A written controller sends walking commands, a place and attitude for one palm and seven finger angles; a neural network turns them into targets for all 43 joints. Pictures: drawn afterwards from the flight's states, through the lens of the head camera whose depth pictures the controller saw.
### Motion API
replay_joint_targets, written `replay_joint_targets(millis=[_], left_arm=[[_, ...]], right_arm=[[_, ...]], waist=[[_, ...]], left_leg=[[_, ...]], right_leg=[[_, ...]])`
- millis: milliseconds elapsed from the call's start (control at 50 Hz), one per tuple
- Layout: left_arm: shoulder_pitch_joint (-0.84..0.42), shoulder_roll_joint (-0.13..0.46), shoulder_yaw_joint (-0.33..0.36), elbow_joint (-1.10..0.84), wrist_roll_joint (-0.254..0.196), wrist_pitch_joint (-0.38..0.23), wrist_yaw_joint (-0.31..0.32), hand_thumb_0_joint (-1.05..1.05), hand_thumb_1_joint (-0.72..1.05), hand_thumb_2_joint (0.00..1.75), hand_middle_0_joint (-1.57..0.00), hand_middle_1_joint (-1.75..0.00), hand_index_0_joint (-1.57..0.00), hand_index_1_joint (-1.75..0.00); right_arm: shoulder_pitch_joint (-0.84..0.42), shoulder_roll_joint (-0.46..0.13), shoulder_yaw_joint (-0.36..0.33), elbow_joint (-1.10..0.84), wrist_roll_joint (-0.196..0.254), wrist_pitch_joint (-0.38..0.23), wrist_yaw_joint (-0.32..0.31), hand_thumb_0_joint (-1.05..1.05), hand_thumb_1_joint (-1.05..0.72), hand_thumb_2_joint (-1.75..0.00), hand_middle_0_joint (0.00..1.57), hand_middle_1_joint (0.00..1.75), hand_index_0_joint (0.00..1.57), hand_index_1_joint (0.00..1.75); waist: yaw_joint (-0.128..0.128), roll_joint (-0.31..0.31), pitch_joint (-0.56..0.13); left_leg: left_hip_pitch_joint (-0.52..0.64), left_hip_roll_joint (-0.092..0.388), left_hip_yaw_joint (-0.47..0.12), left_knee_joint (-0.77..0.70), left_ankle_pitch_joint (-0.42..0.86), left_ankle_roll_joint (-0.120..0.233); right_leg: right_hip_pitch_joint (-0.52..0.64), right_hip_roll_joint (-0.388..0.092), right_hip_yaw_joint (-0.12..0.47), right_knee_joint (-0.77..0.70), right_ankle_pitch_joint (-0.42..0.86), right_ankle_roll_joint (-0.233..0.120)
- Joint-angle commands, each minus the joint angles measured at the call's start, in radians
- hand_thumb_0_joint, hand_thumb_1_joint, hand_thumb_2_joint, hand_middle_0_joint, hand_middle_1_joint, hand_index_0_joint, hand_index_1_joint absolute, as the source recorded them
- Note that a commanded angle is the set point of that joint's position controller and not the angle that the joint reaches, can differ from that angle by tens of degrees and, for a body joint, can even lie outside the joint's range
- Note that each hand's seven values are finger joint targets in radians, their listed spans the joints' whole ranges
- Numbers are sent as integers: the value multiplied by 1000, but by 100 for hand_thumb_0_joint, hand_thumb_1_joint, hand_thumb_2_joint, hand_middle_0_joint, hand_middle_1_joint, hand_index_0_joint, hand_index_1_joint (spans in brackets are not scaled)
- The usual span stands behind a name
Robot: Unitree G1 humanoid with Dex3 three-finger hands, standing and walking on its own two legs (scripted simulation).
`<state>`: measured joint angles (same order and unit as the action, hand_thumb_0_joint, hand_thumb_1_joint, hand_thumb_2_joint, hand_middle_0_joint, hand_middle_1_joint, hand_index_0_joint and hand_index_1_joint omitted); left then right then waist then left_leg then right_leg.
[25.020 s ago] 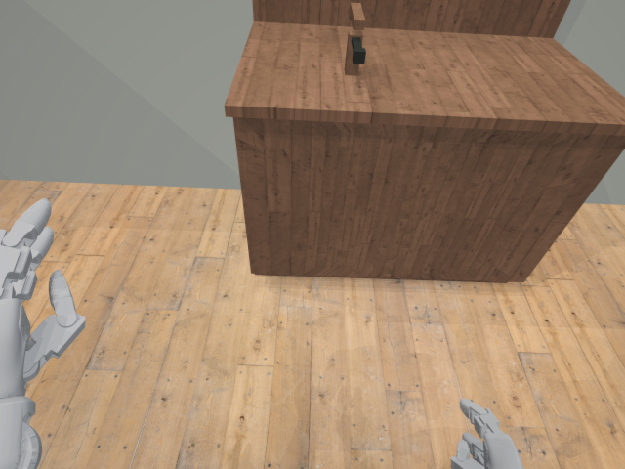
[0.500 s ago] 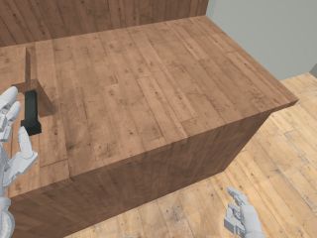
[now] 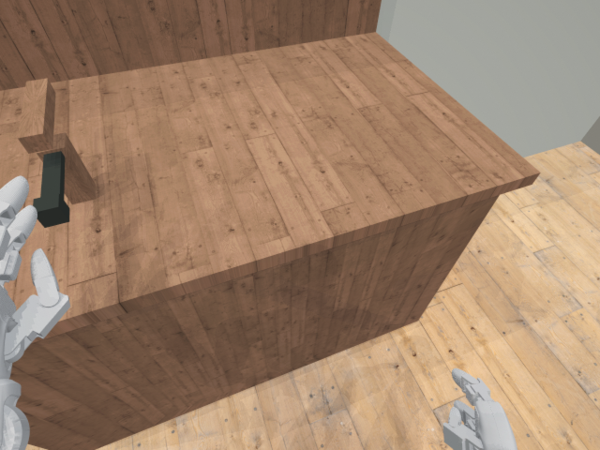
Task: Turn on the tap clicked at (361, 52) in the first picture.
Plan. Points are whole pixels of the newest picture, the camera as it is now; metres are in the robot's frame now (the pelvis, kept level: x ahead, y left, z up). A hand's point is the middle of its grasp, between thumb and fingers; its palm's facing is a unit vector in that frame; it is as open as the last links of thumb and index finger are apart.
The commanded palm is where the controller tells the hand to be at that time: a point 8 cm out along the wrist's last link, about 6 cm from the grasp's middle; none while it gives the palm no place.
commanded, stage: come to a stop and stand still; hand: left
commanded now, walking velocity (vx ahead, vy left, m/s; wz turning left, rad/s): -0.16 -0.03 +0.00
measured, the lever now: (51, 210) +0.36 +0.32 +0.13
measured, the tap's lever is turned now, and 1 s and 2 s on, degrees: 0 0 0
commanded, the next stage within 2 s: look again from close up in 1.02 s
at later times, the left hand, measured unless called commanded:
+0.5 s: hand out of the picture +0.22 +0.28 +0.18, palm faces +0.46 -0.80 -0.38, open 7.4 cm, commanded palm +0.14 +0.28 +0.19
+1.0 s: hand (25, 268) +0.25 +0.27 +0.18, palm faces +0.39 -0.87 -0.29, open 7.4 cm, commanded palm +0.19 +0.31 +0.19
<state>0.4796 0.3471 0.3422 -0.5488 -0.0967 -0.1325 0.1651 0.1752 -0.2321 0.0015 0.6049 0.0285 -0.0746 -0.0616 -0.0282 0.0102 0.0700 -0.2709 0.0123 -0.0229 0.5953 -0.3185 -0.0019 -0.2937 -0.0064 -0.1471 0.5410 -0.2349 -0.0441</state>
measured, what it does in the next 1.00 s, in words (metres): stands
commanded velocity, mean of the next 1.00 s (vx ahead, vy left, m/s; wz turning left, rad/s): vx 0.02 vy -0.02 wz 0.00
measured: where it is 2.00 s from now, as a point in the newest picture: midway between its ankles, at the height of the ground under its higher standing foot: outside the picture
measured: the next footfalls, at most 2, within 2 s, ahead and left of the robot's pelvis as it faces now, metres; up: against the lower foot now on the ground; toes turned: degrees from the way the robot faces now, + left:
none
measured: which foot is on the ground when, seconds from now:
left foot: down 0.00-1.00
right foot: down 0.00-1.00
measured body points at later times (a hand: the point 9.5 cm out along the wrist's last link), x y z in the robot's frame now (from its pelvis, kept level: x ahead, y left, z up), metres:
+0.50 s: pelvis -0.02 +0.01 +0.01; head -0.01 +0.02 +0.46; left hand +0.19 +0.32 +0.20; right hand +0.16 -0.20 -0.07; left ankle +0.01 +0.12 -0.73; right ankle +0.04 -0.09 -0.73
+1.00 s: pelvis +0.02 +0.03 +0.01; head +0.03 +0.06 +0.46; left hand +0.22 +0.32 +0.19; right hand +0.20 -0.19 -0.05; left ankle +0.01 +0.12 -0.73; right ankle +0.04 -0.09 -0.73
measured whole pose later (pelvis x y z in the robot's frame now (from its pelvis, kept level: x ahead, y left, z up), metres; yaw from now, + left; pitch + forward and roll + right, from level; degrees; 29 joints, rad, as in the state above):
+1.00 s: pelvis +0.02 +0.03 +0.01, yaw -3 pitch -2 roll -1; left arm 0.35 0.31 0.34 -0.46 -0.03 -0.20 0.12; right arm 0.19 -0.21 0.03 0.59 0.00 -0.15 -0.01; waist 0.04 -0.03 0.06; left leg -0.17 -0.02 0.04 0.47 -0.27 0.04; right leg -0.21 -0.01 -0.05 0.41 -0.18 0.00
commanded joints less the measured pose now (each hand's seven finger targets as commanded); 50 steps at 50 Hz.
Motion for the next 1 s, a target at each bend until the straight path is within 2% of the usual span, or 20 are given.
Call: replay_joint_targets(millis=[0, 60, 100, 220, 320, 400, 420, 440, 460, 480, 500, 540, 560, 640, 660, 680, 760, 820, 900, 980], left_arm=[[45, 189, 145, -258, 13, -81, 17, 0, 90, 90, -20, -30, -20, -30], [19, 195, 139, -331, 18, -92, 13, 0, 90, 90, -20, -30, -20, -30], [31, 177, 125, -307, 18, -92, 15, 0, 90, 90, -20, -30, -20, -30], [-31, 147, 98, -168, 32, -71, 14, 0, 90, 90, -20, -30, -20, -30], [-118, 121, 53, -107, 42, -52, 4, 0, 90, 90, -20, -30, -20, -30], [-152, 128, 41, -138, 46, -49, 3, 0, 90, 90, -20, -30, -20, -30], [-1150, 955, 633, -293, 213, -148, -7, 0, 90, 90, -20, -30, -20, -30], [-641, 350, 238, 225, 117, -128, -57, 0, 90, 90, -20, -30, -20, -30], [-422, 271, 213, 118, 44, -114, -39, 0, 90, 90, -20, -30, -20, -30], [-434, 185, 108, 141, 54, -119, -48, 0, 90, 90, -20, -30, -20, -30], [-398, 174, 75, 83, 56, -140, -58, 0, 90, 90, -20, -30, -20, -30], [-257, 115, 8, -25, 52, -152, -68, 0, 90, 90, -20, -30, -20, -30], [-199, 90, -6, -57, 48, -150, -69, 0, 90, 90, -20, -30, -20, -30], [-87, 202, 133, -52, 60, -134, -50, 0, 90, 90, -20, -30, -20, -30], [-81, 261, 201, -48, 55, -129, -40, 0, 90, 90, -20, -30, -20, -30], [-85, 235, 199, -29, 50, -130, -42, 0, 90, 90, -20, -30, -20, -30], [-210, 242, 195, -107, 45, -146, -47, 0, 90, 90, -20, -30, -20, -30], [-239, 184, 122, -124, 55, -150, -50, 0, 90, 90, -20, -30, -20, -30], [-223, 126, 46, -138, 66, -138, -45, 0, 90, 90, -20, -30, -20, -30], [-158, 136, 78, -96, 68, -124, -35, 0, 90, 90, -20, -30, -20, -30]], right_arm=[[-124, -89, -20, -198, -10, -59, 2, 0, -90, -90, 20, 30, 20, 30], [-118, -90, -23, -208, -10, -72, 8, 0, -90, -90, 20, 30, 20, 30], [-90, -94, -26, -200, -12, -80, 10, 0, -90, -90, 20, 30, 20, 30], [-68, -93, -22, -178, -15, -78, 8, 0, -90, -90, 20, 30, 20, 30], [-77, -86, -19, -172, -18, -71, 3, 0, -90, -90, 20, 30, 20, 30], [-84, -80, -13, -171, -22, -73, 7, 0, -90, -90, 20, 30, 20, 30], [74, -109, -30, -128, -50, -114, -3, 0, -90, -90, 20, 30, 20, 30], [6, 8, 15, -91, -21, -109, 0, 0, -90, -90, 20, 30, 20, 30], [-70, -47, -15, -145, -2, -106, 12, 0, -90, -90, 20, 30, 20, 30], [-33, -63, -17, -161, -10, -123, 20, 0, -90, -90, 20, 30, 20, 30], [-29, -73, -21, -162, -14, -133, 29, 0, -90, -90, 20, 30, 20, 30], [-47, -76, -14, -165, -15, -137, 58, 0, -90, -90, 20, 30, 20, 30], [-73, -71, -15, -174, -8, -145, 66, 0, -90, -90, 20, 30, 20, 30], [-59, -91, -23, -191, -18, -129, 55, 0, -90, -90, 20, 30, 20, 30], [-68, -96, -25, -189, -15, -122, 46, 0, -90, -90, 20, 30, 20, 30], [-67, -88, -23, -199, -17, -116, 38, 0, -90, -90, 20, 30, 20, 30], [-81, -89, -19, -202, -18, -116, 20, 0, -90, -90, 20, 30, 20, 30], [-66, -90, -20, -195, -24, -132, 23, 0, -90, -90, 20, 30, 20, 30], [-57, -94, -25, -181, -25, -142, 36, 0, -90, -90, 20, 30, 20, 30], [-60, -94, -29, -179, -25, -120, 38, 0, -90, -90, 20, 30, 20, 30]], waist=[[41, 126, -169], [45, 112, -188], [46, 95, -200], [34, 56, -97], [29, 21, -51], [35, 42, -61], [63, -174, 43], [49, -152, -194], [75, 49, -164], [64, 99, -168], [73, 163, -176], [77, 200, -159], [77, 174, -175], [82, -80, -164], [78, -88, -167], [72, -116, -171], [61, 40, -151], [63, 104, -188], [59, 84, -207], [57, 33, -207]], left_leg=[[-32, 135, -142, -191, 346, 55], [-42, 133, -135, -197, 310, 41], [-45, 119, -120, -211, 191, 36], [-80, 99, -119, -300, -194, 42], [-79, 94, -110, -282, -207, 52], [-61, 76, -88, -251, -128, 49], [-145, 55, 4, -81, 98, 41], [22, -19, 13, -62, 101, 43], [95, -3, 6, -136, 100, 23], [55, 1, 30, -141, 40, 10], [51, -2, 25, -152, 39, 17], [8, 16, 1, -221, 49, 20], [23, 38, -15, -251, 72, 22], [-54, 44, -21, -265, 71, 13], [-20, 41, -17, -266, 97, 7], [-27, 45, -25, -269, 114, 10], [25, 51, -21, -276, 171, 13], [58, 48, -3, -237, 268, 13], [102, 51, -1, -203, 373, 1], [79, 52, -9, -203, 382, -7]], right_leg=[[205, -100, 148, -68, 204, 32], [245, -94, 158, -83, 204, 31], [251, -90, 163, -109, 138, 29], [152, -58, 174, -206, -161, 31], [117, -51, 183, -222, -177, 24], [136, -67, 206, -242, -150, 14], [4, -87, 230, -279, -7, 106], [40, -168, 221, -261, -66, 12], [55, -122, 287, -251, -57, -24], [89, -128, 304, -248, -82, -21], [98, -128, 302, -237, -63, -7], [157, -88, 252, -213, -52, 15], [180, -61, 205, -177, -7, 17], [224, -32, 168, -184, 13, 32], [206, -30, 160, -183, 24, 32], [215, -34, 149, -176, 42, 33], [182, -29, 157, -146, 116, 30], [216, -37, 155, -133, 223, 24], [215, -37, 149, -132, 300, 24], [229, -42, 144, -134, 314, 21]])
